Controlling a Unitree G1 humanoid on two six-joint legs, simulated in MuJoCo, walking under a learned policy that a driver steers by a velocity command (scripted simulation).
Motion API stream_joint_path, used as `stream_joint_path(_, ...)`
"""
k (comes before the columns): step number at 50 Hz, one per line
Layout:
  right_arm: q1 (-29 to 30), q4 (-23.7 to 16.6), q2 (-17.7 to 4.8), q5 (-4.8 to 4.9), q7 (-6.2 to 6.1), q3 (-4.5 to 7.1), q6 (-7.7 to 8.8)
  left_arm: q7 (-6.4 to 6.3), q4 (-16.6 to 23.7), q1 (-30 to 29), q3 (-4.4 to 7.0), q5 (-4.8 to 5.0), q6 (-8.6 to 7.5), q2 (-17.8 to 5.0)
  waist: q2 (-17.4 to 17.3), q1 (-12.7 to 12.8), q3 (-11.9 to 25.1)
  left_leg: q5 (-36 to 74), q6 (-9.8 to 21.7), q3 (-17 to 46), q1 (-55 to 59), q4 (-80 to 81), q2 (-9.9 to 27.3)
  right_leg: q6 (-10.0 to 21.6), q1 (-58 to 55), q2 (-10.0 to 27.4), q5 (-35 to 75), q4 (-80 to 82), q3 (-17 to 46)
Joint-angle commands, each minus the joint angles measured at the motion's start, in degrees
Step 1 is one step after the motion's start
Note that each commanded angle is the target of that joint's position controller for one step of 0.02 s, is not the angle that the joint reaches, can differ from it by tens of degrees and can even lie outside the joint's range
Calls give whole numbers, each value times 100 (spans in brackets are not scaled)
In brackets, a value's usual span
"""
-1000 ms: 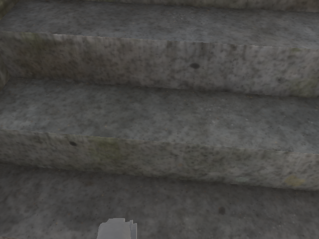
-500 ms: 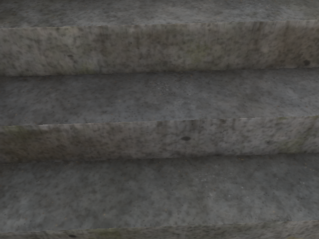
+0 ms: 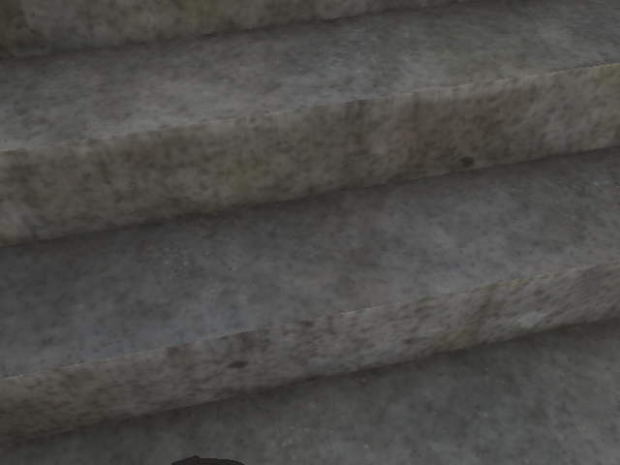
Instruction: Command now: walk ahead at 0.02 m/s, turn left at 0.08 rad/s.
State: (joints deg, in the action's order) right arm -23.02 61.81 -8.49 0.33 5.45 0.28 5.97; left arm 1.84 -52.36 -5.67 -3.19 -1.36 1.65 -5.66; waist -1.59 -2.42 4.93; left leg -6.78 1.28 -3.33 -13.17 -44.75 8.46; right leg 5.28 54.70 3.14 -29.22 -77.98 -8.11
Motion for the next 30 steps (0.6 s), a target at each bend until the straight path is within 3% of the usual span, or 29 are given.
stream_joint_path(1, -239, 64, -34, -8, -39, 227, -71, -148, -234, 1582, 575, -362, -235, -1753, 2156, 983, 949, 159, 195, 2360, -2817, -5107, -904, 533, -2671, 1279, -894, 5013, 4428)
stream_joint_path(2, 41, 33, -97, 46, 48, 245, 8, -39, -380, 1371, 584, -347, -310, -1677, 1310, 788, 452, 322, 350, 2367, -3155, -5803, -1016, 147, -2395, 1228, -799, 4942, 3918)
stream_joint_path(3, -152, 161, 24, 89, 64, 188, 11, 70, -393, 925, 557, -271, -325, -1440, 476, 506, 298, 503, 464, 2250, -3349, -6097, -1019, 94, -2177, 1289, -355, 4913, 3538)
stream_joint_path(4, -96, 234, 68, 43, 50, 144, 3, 117, -424, 637, 508, -168, -339, -1105, -13, 304, 161, 404, 567, 2071, -3624, -6356, -999, 268, -2146, 1239, 410, 4903, 3035)
stream_joint_path(5, -280, 436, 85, -15, -14, 119, -61, 132, -356, 326, 434, -104, -353, -770, -104, 158, 246, 390, 578, 2120, -3718, -6326, -962, 435, -2230, 1168, 887, 4992, 2684)
stream_joint_path(6, -429, 606, -63, 22, -49, 155, -166, 140, -207, -42, 331, -109, -372, -460, -111, -17, 322, 512, 494, 2229, -3638, -6198, -933, 369, -2162, 1073, 946, 5145, 2329)
stream_joint_path(7, -574, 716, -206, 20, -48, 207, -245, 126, -76, -245, 249, -118, -462, -258, -42, -155, 412, 708, 380, 2194, -3497, -6087, -874, 365, -2113, 989, 1209, 5221, 1864)
stream_joint_path(8, -267, 525, -518, -29, -167, 274, -289, 122, 2, -137, 215, -194, -547, -173, -227, -174, 528, 759, 152, 2054, -3672, -5680, -689, 404, -2331, 1065, 1490, 5217, 1458)
stream_joint_path(11, 359, 246, -571, -164, -312, 297, -290, -86, 444, -54, 341, -207, -740, -573, 238, -13, 519, 301, -238, 1528, -3648, -5646, -677, 681, -2357, 921, 1332, 5476, 576)
stream_joint_path(12, 690, 27, -632, -136, -331, 307, -297, -46, 507, 119, 400, -174, -756, -715, 332, 111, 396, -498, -370, 1135, -3793, -5343, -573, 730, -2758, 1101, 1106, 5913, 454)
stream_joint_path(13, 851, -125, -689, -158, -369, 309, -306, -70, 560, 310, 463, -103, -785, -885, 397, 226, 321, -665, -464, 1094, -3899, -5040, -507, 780, -2997, 1225, 816, 6002, 562)
stream_joint_path(15, 1074, -363, -721, -234, -443, 299, -330, -118, 628, 606, 484, -95, -843, -1002, 348, 401, 146, -760, -574, 1064, -4077, -4387, -349, 876, -3368, 1480, 516, 6192, 764)
stream_joint_path(17, 713, -485, -640, -333, -405, 301, -364, -106, 948, -120, 522, -85, -836, -1202, 297, 45, 218, -678, -550, 550, -2712, -3325, -286, 680, -2902, 1206, 751, 6321, 177)
stream_joint_path(19, 818, -667, -646, -365, -275, 310, -303, -91, 886, 52, 562, -46, -797, -1254, 357, 193, 38, -1594, -512, 358, -2523, -1541, -384, 654, -3570, 1174, 571, 6077, 30)
stream_joint_path(20, 1095, -889, -755, -345, -186, 389, -210, -131, 827, 115, 620, -59, -967, -1389, 698, 183, -193, -1521, -382, 403, -2184, -1770, -279, 532, -3575, 1461, 885, 6048, 25)
stream_joint_path(21, 1086, -1019, -568, -330, -155, 315, -213, -202, 838, 60, 657, -124, -991, -1436, 622, 174, -148, -1537, -196, 517, -2130, -1212, -169, 597, -3762, 1686, 870, 6047, 166)
stream_joint_path(22, 875, -1025, -514, -236, -148, 315, -145, -238, 857, 24, 650, -79, -956, -1341, 300, 65, -170, -1483, -102, 457, -1915, -190, -262, 641, -4021, 1756, 713, 5829, 226)
stream_joint_path(23, 713, -992, -537, -150, -151, 347, -36, -236, 828, -4, 637, -42, -881, -1253, 66, -20, -205, -1005, 6, 185, -1439, 975, -496, 617, -4001, 1665, 463, 5428, 120)
stream_joint_path(24, 601, -860, -669, -172, -193, 431, 69, -205, 740, 281, 595, -27, -770, -1016, -206, 69, -95, -584, 141, 139, -831, 1881, -769, 391, -3931, 1402, 164, 4724, -4)
stream_joint_path(25, 483, -832, -831, -319, -339, 526, 131, -179, 694, 669, 499, -62, -709, -540, -578, 247, -35, -117, 538, 628, -385, 1920, -692, 62, -3482, 1017, 72, 3797, -363)
stream_joint_path(26, 460, -923, -1735, -12, -549, 762, 146, -227, 1254, 203, 496, -59, -785, -698, -1658, 85, -52, -1523, 1852, 3245, 101, 2341, 319, -462, -1570, 60, 71, 3054, -562)
stream_joint_path(27, -154, -692, -1600, -253, -605, 779, 151, -195, 1274, -611, 432, -145, -784, -755, -1210, -751, -108, -3550, 2045, 4311, 793, 2862, 482, -422, -228, -32, -19, 1244, 386)
stream_joint_path(28, 99, -636, -1595, -414, -558, 783, 170, -102, 1175, -451, 340, -101, -760, -483, -1226, -658, -272, -3497, 1893, 4435, 818, 2823, 563, -254, 714, -93, 379, -175, 1086)
stream_joint_path(29, 156, -601, -1255, -503, -499, 697, 95, -91, 907, -203, 467, 30, -708, -794, -663, -574, -328, -3043, 1938, 4359, 506, 2729, 545, -92, 942, -371, 892, -1515, 1698)
stream_joint_path(30, 159, -527, -1077, -459, -429, 616, -5, -80, 609, 255, 524, 1, -697, -999, -236, -422, -334, -2880, 1805, 4035, 247, 2596, 461, 164, 1206, -472, 1444, -2238, 1874)
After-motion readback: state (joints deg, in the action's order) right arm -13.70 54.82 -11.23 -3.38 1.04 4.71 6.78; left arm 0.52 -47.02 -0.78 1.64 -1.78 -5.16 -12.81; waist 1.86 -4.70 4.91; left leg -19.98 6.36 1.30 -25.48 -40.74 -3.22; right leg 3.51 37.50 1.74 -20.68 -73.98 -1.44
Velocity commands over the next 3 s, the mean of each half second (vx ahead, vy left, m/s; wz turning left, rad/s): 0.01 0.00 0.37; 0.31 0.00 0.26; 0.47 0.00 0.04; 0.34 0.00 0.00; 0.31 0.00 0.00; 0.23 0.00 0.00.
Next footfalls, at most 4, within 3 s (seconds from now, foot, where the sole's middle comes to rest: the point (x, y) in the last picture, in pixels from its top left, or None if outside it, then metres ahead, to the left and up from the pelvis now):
0.48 left None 0.08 0.13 -0.64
1.06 right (397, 436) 0.44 -0.12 -0.45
1.60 left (238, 260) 0.66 0.12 -0.26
2.08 right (318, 71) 0.90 -0.02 -0.07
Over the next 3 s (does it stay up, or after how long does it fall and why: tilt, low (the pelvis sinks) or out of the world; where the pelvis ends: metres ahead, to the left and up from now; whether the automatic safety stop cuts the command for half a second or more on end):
stays up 1.09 0.25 0.88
